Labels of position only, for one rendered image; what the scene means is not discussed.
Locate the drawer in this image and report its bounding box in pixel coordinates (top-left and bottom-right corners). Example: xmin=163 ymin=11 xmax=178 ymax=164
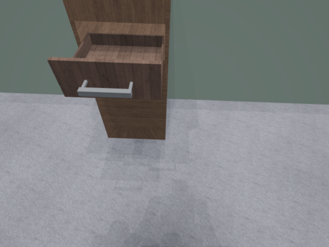
xmin=47 ymin=32 xmax=165 ymax=100

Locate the handle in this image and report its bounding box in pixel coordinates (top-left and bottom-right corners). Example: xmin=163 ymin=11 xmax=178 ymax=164
xmin=77 ymin=80 xmax=133 ymax=98

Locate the cabinet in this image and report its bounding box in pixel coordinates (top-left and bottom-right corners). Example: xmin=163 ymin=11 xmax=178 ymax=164
xmin=63 ymin=0 xmax=171 ymax=140

